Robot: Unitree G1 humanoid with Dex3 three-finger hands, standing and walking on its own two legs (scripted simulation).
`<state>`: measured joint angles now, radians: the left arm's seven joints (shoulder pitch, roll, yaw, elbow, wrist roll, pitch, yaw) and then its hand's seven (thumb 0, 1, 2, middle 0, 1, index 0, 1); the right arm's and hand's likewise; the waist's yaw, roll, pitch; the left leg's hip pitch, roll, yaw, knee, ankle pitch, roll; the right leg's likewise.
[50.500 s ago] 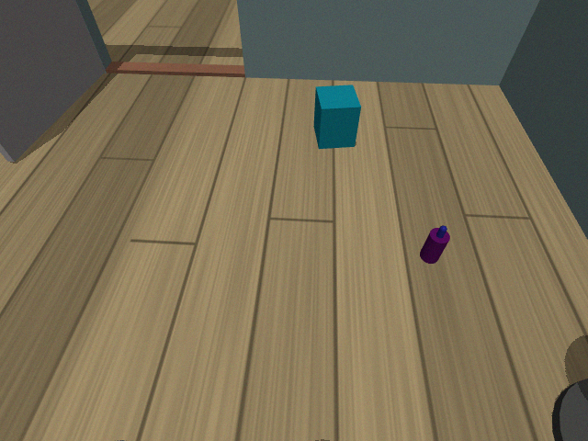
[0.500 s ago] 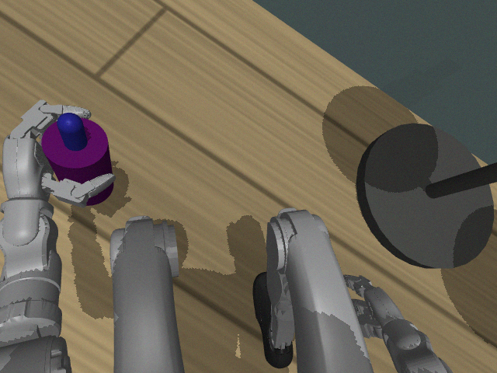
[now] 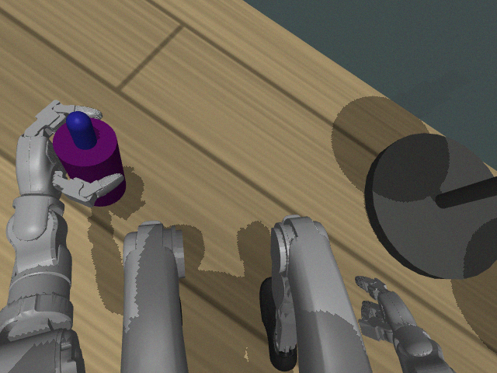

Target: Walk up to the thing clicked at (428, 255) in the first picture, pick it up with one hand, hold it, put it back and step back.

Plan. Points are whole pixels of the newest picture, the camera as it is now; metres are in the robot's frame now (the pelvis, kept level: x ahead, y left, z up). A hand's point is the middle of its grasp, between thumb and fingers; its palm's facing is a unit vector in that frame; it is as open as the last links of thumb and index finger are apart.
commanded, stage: settle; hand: left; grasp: from the side
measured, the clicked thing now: (92, 157) +0.41 +0.23 -0.04
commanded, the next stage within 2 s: lift in 0.16 s
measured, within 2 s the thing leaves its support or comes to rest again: neither
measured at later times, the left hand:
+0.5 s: hand (80, 151) +0.41 +0.23 -0.01, palm faces +0.05 -1.00 -0.04, open 10.9 cm
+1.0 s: hand (28, 118) +0.38 +0.22 +0.14, palm faces +0.05 -1.00 -0.03, open 10.9 cm
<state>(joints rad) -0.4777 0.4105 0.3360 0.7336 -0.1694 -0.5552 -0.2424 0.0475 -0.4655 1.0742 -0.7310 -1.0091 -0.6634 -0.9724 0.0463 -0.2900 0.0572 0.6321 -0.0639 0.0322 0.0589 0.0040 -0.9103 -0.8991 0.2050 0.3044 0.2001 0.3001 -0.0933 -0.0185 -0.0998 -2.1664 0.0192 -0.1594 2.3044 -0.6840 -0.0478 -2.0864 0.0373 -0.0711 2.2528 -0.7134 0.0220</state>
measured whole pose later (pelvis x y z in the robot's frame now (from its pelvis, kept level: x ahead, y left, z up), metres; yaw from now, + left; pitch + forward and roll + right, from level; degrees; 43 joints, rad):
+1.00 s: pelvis +0.01 +0.00 +0.12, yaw +3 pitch +31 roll -4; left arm -0.27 0.32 0.24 0.34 -0.22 -0.32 -0.22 0.05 -0.48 1.09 -0.74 -1.01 -0.67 -0.97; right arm 0.11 -0.26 0.00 0.59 0.04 -0.02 -0.01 0.01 -0.90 -0.89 0.21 0.30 0.20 0.30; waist -0.04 0.02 -0.19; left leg -1.80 0.03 -0.10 1.91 -0.65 -0.03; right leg -1.73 0.02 -0.04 1.87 -0.69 0.02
